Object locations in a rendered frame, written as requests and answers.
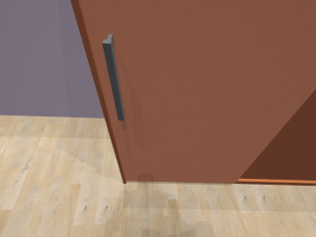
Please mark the wardrobe door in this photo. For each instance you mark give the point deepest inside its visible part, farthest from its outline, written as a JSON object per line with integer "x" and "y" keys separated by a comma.
{"x": 206, "y": 85}
{"x": 291, "y": 155}

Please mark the handle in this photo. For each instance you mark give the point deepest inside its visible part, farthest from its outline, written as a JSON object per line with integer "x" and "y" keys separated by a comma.
{"x": 113, "y": 74}

